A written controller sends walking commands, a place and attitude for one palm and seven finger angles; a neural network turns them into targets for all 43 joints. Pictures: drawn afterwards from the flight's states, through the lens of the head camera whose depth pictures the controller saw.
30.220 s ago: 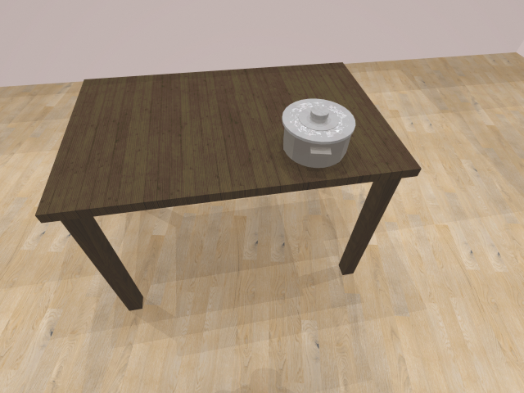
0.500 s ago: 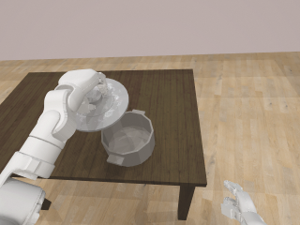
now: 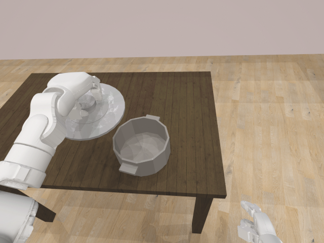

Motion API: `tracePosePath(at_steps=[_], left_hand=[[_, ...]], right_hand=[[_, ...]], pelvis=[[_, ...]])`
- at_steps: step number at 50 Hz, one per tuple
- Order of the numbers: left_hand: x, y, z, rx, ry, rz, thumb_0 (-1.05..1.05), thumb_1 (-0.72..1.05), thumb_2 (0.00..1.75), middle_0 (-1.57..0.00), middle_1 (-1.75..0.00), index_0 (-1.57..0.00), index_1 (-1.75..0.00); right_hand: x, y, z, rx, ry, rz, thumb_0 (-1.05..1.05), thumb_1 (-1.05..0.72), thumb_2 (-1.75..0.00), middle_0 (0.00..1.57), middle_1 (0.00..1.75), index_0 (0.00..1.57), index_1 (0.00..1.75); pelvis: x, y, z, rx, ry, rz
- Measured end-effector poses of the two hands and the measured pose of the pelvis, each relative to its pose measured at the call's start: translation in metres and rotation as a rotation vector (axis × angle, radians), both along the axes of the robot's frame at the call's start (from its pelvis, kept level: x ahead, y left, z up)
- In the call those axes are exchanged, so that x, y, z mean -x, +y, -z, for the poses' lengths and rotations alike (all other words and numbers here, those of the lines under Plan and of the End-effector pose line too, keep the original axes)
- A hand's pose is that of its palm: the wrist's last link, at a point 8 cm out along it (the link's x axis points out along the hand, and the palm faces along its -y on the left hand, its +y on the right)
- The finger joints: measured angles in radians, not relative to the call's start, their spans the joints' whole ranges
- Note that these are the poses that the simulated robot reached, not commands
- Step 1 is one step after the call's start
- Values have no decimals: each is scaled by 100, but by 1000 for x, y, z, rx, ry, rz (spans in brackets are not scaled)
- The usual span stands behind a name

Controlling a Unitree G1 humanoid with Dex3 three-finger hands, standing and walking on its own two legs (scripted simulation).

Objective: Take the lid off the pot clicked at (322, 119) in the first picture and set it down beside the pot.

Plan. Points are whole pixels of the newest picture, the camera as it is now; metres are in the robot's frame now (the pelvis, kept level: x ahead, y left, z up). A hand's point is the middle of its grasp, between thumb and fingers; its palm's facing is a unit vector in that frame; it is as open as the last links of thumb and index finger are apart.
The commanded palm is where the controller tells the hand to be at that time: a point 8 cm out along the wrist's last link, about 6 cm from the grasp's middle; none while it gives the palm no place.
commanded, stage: move the lid sideways beside the pot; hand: left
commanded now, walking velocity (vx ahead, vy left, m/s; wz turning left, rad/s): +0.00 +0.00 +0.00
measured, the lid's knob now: (86, 103) +0.42 +0.22 +0.13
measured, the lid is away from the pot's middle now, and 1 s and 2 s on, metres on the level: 0.12 0.24 0.23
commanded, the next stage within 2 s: lower the lid onto the table in 1.04 s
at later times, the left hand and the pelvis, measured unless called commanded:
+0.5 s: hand (59, 101) +0.40 +0.28 +0.16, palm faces -0.26 -0.02 -0.96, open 7.7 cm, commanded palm +0.38 +0.29 +0.23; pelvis +0.01 +0.00 +0.00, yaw +0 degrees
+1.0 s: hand (39, 102) +0.40 +0.33 +0.16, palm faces -0.30 -0.02 -0.95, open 7.7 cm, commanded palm +0.39 +0.33 +0.23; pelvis +0.01 +0.01 +0.00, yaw +1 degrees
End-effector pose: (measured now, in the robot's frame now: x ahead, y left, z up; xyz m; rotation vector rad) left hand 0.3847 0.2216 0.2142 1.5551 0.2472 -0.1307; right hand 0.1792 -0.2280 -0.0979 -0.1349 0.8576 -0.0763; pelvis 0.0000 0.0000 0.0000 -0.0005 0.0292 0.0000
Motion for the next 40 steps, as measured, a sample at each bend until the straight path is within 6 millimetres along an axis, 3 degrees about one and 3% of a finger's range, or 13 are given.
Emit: tracePosePath(at_steps=[17,40], left_hand=[[-13,38,1,-13,33,-45,0,21,82,-66,-90,-67,-88],[-15,91,0,-21,58,-104,0,21,82,-66,-90,-67,-88]], right_hand=[[27,-21,6,51,94,59,1,-90,-90,20,30,20,30],[20,-8,6,55,132,44,1,-90,-90,20,30,20,30]], pelvis=[[-5,2,-1,7,19,-1],[-10,10,-1,17,46,-17]])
